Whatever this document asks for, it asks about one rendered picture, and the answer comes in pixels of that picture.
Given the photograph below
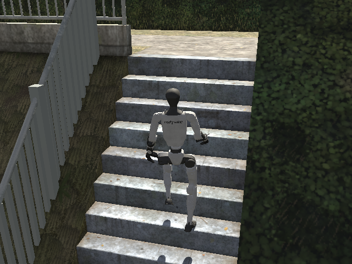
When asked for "stairs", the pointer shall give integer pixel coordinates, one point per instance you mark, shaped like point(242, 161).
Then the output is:
point(129, 222)

